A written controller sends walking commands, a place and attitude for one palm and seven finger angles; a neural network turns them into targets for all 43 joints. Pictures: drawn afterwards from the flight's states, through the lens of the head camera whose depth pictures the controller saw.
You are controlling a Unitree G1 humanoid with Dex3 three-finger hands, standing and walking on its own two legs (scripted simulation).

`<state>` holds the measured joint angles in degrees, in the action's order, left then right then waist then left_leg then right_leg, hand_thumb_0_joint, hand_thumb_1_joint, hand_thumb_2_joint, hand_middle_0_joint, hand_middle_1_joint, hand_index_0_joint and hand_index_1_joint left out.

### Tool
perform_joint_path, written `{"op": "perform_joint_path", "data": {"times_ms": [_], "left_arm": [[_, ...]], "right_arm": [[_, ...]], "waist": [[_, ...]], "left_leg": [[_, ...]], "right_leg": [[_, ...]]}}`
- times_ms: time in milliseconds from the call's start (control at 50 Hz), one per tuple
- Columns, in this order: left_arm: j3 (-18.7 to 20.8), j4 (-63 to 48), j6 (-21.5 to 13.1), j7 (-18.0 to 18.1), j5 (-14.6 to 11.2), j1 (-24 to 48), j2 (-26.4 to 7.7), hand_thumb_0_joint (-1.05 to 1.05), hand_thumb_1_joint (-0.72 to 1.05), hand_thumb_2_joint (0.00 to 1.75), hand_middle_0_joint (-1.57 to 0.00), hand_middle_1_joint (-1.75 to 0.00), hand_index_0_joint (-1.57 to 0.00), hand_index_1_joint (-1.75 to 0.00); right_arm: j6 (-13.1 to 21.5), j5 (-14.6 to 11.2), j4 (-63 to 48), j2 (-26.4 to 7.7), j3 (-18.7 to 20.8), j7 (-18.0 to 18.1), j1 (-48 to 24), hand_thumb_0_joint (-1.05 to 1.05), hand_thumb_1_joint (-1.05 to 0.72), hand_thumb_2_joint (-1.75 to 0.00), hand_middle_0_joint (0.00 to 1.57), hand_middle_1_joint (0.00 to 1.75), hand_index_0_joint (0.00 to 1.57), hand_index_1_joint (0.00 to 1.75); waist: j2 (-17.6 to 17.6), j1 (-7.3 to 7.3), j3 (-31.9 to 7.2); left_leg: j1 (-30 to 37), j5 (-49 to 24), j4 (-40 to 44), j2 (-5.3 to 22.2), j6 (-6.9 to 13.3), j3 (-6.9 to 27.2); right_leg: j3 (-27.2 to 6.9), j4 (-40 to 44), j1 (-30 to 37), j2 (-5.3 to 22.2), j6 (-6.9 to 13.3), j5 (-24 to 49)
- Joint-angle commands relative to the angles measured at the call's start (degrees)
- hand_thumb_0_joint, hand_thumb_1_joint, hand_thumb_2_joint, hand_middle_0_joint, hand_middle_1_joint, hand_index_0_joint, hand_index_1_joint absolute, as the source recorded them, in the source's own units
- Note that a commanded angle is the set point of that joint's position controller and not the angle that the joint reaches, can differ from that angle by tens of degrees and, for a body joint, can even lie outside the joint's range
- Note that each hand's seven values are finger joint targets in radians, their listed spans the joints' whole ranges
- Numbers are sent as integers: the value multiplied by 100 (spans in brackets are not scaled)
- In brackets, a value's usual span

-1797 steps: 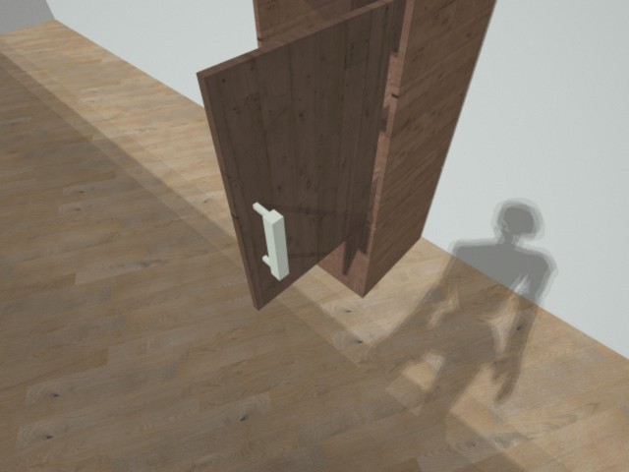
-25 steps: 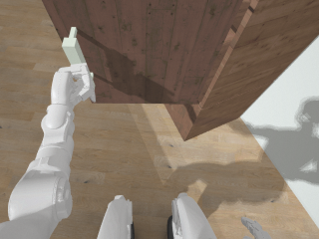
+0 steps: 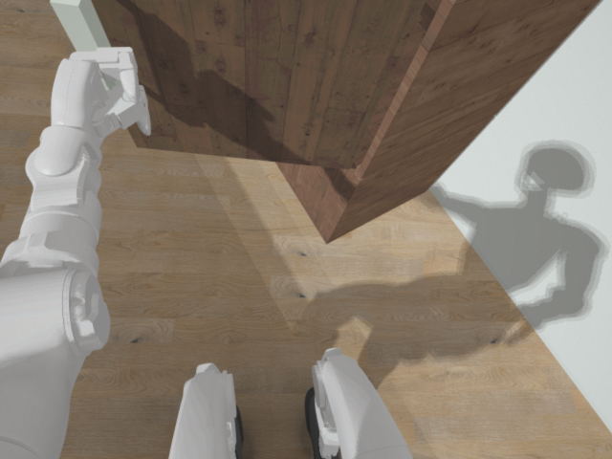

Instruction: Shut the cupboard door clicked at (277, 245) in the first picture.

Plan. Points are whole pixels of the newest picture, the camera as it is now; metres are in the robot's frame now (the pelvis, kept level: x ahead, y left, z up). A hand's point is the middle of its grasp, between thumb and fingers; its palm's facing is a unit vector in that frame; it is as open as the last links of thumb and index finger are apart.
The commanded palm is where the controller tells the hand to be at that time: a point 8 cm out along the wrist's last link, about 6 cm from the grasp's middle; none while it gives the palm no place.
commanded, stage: push the door shut along its arc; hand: left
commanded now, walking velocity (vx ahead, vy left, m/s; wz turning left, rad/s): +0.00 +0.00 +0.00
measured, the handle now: (106, 51) +0.62 +0.19 +0.06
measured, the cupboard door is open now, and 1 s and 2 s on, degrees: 57 47 47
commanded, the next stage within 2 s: pull the fist back off the door in 0.54 s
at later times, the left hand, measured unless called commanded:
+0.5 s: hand (171, 67) +0.60 +0.11 +0.06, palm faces -0.27 -0.96 -0.04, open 3.1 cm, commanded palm +0.60 +0.13 +0.06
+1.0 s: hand (176, 71) +0.59 +0.10 +0.05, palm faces +0.07 -1.00 -0.05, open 3.1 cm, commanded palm +0.55 +0.13 +0.06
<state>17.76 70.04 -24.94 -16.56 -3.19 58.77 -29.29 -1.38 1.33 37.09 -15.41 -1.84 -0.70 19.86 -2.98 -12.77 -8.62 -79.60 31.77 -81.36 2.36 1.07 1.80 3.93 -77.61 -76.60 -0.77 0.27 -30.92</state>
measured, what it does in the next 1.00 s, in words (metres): stands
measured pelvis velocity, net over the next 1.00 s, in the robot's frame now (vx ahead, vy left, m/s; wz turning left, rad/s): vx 0.01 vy -0.01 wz -0.02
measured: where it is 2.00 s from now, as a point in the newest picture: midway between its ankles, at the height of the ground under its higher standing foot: (278, 455)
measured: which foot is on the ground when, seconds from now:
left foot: down 0.00-1.00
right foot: down 0.00-1.00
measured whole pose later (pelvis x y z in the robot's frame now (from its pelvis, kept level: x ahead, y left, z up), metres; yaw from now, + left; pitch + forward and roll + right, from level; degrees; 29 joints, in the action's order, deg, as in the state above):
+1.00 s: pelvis +0.01 -0.01 +0.00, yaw -1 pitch +33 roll -3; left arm 23.2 66.2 -21.6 1.7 3.2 61.8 -25.7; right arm -1.4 4.2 36.0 -11.9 -2.6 -5.3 23.8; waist -4.2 -14.7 -8.0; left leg -80.3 32.3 -79.7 3.8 0.2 1.1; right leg 3.0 -76.4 -78.4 -2.2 0.9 -30.9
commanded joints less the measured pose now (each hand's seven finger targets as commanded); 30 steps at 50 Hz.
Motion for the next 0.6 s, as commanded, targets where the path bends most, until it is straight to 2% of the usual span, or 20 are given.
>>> {"op": "perform_joint_path", "data": {"times_ms": [0,60,80,120,160,180,240,260,280,320,360,380,420,480,540,560,580], "left_arm": [[-113,-1139,-228,-128,-7,3139,-846,0,90,90,-130,-150,-130,-150],[-9,-1178,-169,-126,26,3423,-1023,0,90,90,-130,-150,-130,-150],[-14,-1122,-120,-143,29,3370,-1005,0,90,90,-130,-150,-130,-150],[136,-979,-18,-159,87,3360,-1253,0,90,90,-130,-150,-130,-150],[18,-999,20,-184,162,3721,-1241,0,90,90,-130,-150,-130,-150],[45,-993,36,-189,200,3732,-1302,0,90,90,-130,-150,-130,-150],[-16,-1128,92,-230,195,3987,-1258,0,90,90,-130,-150,-130,-150],[68,-985,144,-249,209,3902,-1357,0,90,90,-130,-150,-130,-150],[-21,-1032,193,-282,183,3931,-1235,0,90,90,-130,-150,-130,-150],[113,-956,282,-299,203,4029,-1445,0,90,90,-130,-150,-130,-150],[96,-965,334,-310,243,4263,-1513,0,90,90,-130,-150,-130,-150],[190,-930,359,-317,286,4248,-1682,0,90,90,-130,-150,-130,-150],[79,-812,435,-356,331,4339,-1632,0,90,90,-130,-150,-130,-150],[264,-868,499,-447,335,4456,-1977,0,90,90,-130,-150,-130,-150],[131,-889,580,-582,339,4564,-1866,0,90,90,-130,-150,-130,-150],[184,-885,618,-597,357,4608,-1988,0,90,90,-130,-150,-130,-150],[92,-841,671,-625,368,4651,-1894,0,90,90,-130,-150,-130,-150]], "right_arm": [[108,23,-196,-1108,392,37,1030,0,-90,-90,20,30,20,30],[112,49,-172,-1142,379,35,1138,0,-90,-90,20,30,20,30],[113,51,-174,-1129,378,23,1156,0,-90,-90,20,30,20,30],[100,49,-178,-1133,346,22,1189,0,-90,-90,20,30,20,30],[108,54,-151,-1123,320,28,1214,0,-90,-90,20,30,20,30],[109,59,-161,-1128,322,26,1240,0,-90,-90,20,30,20,30],[141,84,-162,-1123,318,24,1309,0,-90,-90,20,30,20,30],[130,77,-153,-1148,320,23,1329,0,-90,-90,20,30,20,30],[135,81,-161,-1138,321,18,1333,0,-90,-90,20,30,20,30],[135,81,-148,-1138,301,32,1361,0,-90,-90,20,30,20,30],[163,89,-126,-1128,278,43,1395,0,-90,-90,20,30,20,30],[165,88,-133,-1128,271,47,1413,0,-90,-90,20,30,20,30],[180,86,-127,-1122,248,53,1410,0,-90,-90,20,30,20,30],[219,92,-146,-1135,230,76,1457,0,-90,-90,20,30,20,30],[258,99,-129,-1112,230,80,1504,0,-90,-90,20,30,20,30],[255,88,-105,-1140,231,104,1513,0,-90,-90,20,30,20,30],[257,92,-99,-1129,229,107,1506,0,-90,-90,20,30,20,30]], "waist": [[-1043,-346,-3164],[-1131,-386,-3284],[-1114,-385,-3352],[-1004,-390,-3278],[-1114,-492,-3227],[-1208,-468,-3238],[-1379,-542,-3485],[-1350,-513,-3465],[-1354,-552,-3511],[-1174,-587,-3473],[-1210,-658,-3454],[-1249,-615,-3474],[-1231,-702,-3359],[-1327,-674,-3603],[-1367,-731,-3632],[-1395,-745,-3647],[-1452,-771,-3604]], "left_leg": [[2999,-1678,887,-39,73,536],[3166,-1944,848,-17,53,606],[3131,-1977,812,-24,67,572],[2872,-1951,753,-21,91,516],[2867,-1946,703,-12,95,543],[2900,-1943,688,-10,88,553],[3092,-2199,615,-5,93,601],[3140,-2224,636,18,62,643],[3149,-2289,614,11,75,626],[2874,-2213,538,5,117,558],[2745,-2234,455,6,145,523],[2670,-2198,442,-6,138,499],[2542,-2117,399,-8,159,484],[2452,-2221,301,-16,178,429],[2509,-2362,257,-13,185,445],[2527,-2405,230,6,179,454],[2506,-2336,216,2,180,439]], "right_leg": [[-112,928,615,-151,196,1078],[-68,856,499,-156,205,1196],[-85,880,579,-165,200,1231],[-101,875,702,-184,199,1260],[-85,832,531,-190,195,1232],[-79,815,486,-192,208,1208],[-56,730,378,-206,219,1340],[-28,732,347,-208,222,1333],[-28,736,357,-218,216,1384],[-57,743,509,-230,196,1423],[-81,727,498,-239,182,1488],[-82,715,578,-239,188,1476],[-87,718,507,-252,187,1434],[-118,670,698,-265,188,1580],[-98,622,665,-290,199,1719],[-78,604,603,-290,191,1736],[-78,620,550,-291,187,1683]]}}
